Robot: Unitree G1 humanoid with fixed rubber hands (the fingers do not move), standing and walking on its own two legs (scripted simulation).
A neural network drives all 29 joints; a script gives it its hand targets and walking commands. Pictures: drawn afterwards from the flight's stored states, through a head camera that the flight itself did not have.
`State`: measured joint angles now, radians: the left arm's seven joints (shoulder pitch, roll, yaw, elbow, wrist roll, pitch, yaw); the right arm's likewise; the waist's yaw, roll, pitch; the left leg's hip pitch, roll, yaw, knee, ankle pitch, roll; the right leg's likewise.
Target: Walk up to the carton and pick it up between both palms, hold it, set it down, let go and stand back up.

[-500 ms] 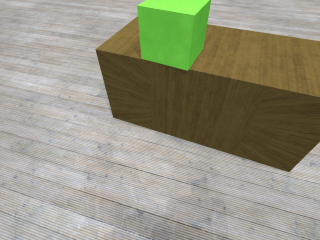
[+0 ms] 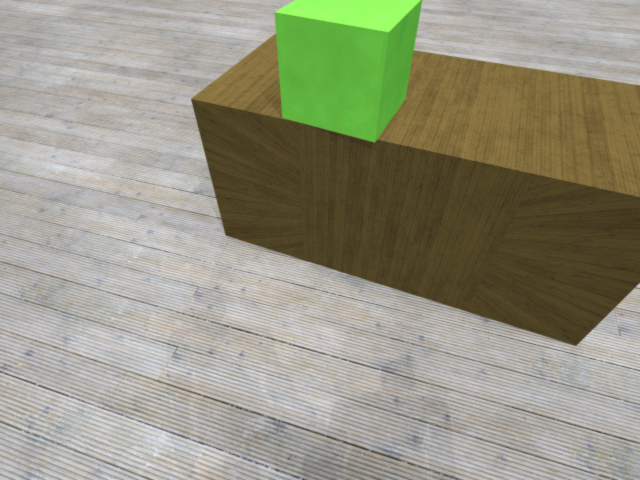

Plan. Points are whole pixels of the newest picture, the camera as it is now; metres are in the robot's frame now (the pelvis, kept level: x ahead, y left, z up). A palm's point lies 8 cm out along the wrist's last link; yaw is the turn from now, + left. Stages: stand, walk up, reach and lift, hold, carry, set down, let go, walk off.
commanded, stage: walk up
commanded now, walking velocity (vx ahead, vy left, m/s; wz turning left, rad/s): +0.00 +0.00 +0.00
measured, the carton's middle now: (348, 61) +1.17 -0.11 +0.01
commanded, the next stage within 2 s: none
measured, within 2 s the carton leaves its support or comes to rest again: neither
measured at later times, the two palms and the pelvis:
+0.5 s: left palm out of the picture +0.13 +0.27 -0.08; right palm out of the picture +0.05 -0.36 -0.12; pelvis +0.03 -0.05 -0.01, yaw -9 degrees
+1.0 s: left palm (147, 340) +0.38 +0.29 -0.11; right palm (552, 353) +0.33 -0.36 -0.10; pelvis +0.26 -0.03 -0.04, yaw -14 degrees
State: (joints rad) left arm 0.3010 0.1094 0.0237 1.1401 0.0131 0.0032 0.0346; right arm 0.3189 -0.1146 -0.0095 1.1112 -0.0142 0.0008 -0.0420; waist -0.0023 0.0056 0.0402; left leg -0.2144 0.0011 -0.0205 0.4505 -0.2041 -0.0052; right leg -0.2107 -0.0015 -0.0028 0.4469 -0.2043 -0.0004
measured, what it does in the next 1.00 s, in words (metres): walks ahead: right foot, then left foot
